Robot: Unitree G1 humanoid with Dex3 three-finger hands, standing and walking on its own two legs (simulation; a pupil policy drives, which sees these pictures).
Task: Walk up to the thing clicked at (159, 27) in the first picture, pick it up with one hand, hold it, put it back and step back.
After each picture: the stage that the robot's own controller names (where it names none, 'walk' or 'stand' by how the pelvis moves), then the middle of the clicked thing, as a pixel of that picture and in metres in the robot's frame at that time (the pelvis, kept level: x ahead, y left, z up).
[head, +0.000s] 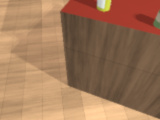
stand; out of the picture +0.66 -0.37 +0.07
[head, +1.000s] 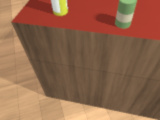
walk; (125, 12) +0.62 -0.14 +0.10
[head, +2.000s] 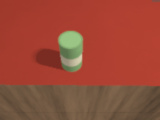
rise first; (71, 52) +0.38 +0.05 +0.11
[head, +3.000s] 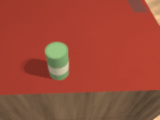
stand; (58, 62) +0.37 +0.09 +0.08
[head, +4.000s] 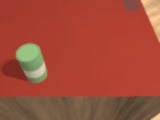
stand; (33, 64) +0.35 +0.17 +0.09
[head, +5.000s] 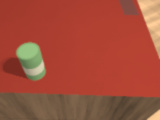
stand; (32, 62) +0.37 +0.18 +0.07
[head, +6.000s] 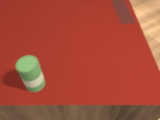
stand; (31, 74) +0.34 +0.19 +0.07
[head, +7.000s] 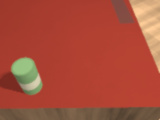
stand; (28, 77) +0.33 +0.19 +0.07
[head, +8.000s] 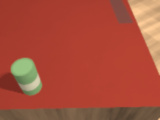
rise first; (27, 77) +0.33 +0.19 +0.07
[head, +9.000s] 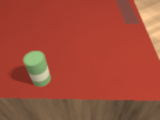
rise first; (38, 69) +0.36 +0.19 +0.07
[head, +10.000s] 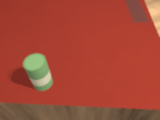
go down; (39, 73) +0.34 +0.17 +0.08
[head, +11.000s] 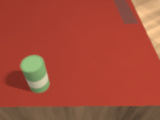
go down; (36, 75) +0.34 +0.16 +0.08
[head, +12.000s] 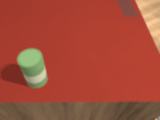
close in; (33, 69) +0.35 +0.16 +0.08
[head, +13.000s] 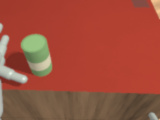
close in; (38, 56) +0.37 +0.15 +0.12
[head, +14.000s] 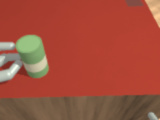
lift; (33, 57) +0.36 +0.15 +0.13
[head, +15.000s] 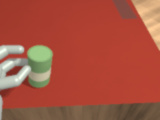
go down; (39, 67) +0.34 +0.14 +0.13
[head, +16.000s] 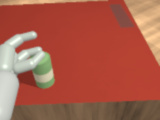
close; (42, 70) +0.37 +0.16 +0.09
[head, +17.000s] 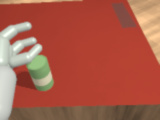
close; (40, 73) +0.36 +0.16 +0.08
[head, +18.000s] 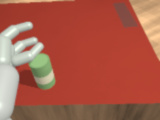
close; (42, 72) +0.36 +0.16 +0.08
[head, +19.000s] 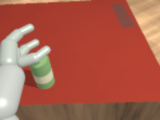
close; (42, 71) +0.37 +0.16 +0.08
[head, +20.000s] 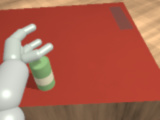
close; (42, 73) +0.37 +0.16 +0.08
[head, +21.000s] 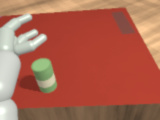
close; (45, 76) +0.37 +0.16 +0.08
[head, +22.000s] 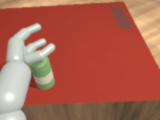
close; (42, 72) +0.37 +0.16 +0.08
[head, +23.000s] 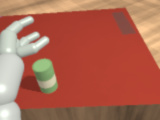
close; (45, 76) +0.37 +0.16 +0.08
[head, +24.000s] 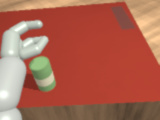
close; (43, 74) +0.37 +0.16 +0.08
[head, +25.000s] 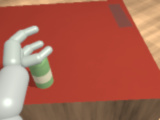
close; (41, 71) +0.37 +0.16 +0.08
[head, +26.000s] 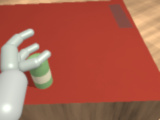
close; (40, 71) +0.37 +0.17 +0.08
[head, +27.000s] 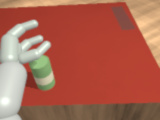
close; (43, 73) +0.37 +0.16 +0.08
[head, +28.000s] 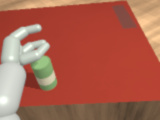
close; (44, 73) +0.37 +0.16 +0.08
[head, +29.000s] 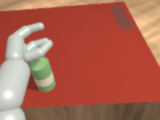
close; (43, 74) +0.36 +0.16 +0.08
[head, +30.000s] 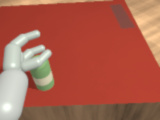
close; (41, 73) +0.36 +0.16 +0.08
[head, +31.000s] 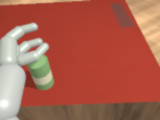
stand; (41, 72) +0.36 +0.16 +0.08
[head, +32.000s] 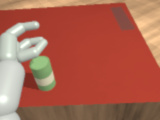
close; (43, 74) +0.37 +0.16 +0.08
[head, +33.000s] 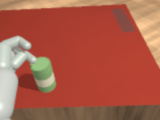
crouch; (43, 75) +0.36 +0.16 +0.08
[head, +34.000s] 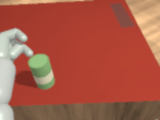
crouch; (42, 72) +0.37 +0.16 +0.08
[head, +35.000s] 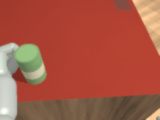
lower; (31, 65) +0.36 +0.16 +0.10
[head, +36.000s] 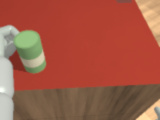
lower; (31, 53) +0.38 +0.15 +0.12
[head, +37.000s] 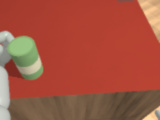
lower; (27, 59) +0.36 +0.16 +0.13
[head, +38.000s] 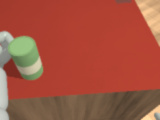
lower; (27, 59) +0.36 +0.16 +0.13
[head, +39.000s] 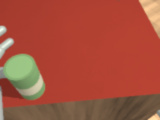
withdraw; (27, 78) +0.29 +0.14 +0.14
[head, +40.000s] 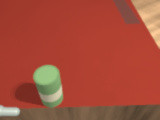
sink last; (49, 87) +0.28 +0.12 +0.11
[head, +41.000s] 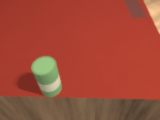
stand; (48, 77) +0.31 +0.14 +0.11
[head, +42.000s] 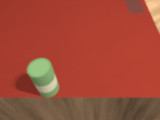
stand; (44, 78) +0.31 +0.14 +0.09
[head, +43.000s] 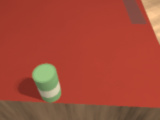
stand; (48, 83) +0.29 +0.14 +0.08
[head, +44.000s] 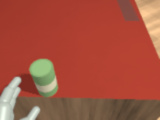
stand; (45, 78) +0.32 +0.15 +0.08
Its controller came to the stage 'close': yes
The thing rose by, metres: 0.01
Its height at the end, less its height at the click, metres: +0.00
